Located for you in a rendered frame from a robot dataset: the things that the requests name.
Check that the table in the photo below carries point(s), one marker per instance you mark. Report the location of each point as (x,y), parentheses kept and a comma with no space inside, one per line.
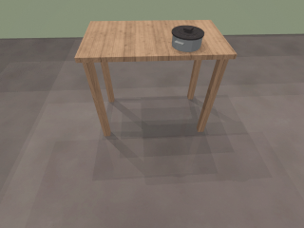
(150,41)

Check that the pot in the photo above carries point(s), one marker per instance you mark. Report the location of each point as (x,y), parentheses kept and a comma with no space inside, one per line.
(186,45)

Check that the lid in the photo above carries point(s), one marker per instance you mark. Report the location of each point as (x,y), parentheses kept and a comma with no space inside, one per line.
(195,34)

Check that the knob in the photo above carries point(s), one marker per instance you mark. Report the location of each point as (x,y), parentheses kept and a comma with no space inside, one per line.
(187,28)

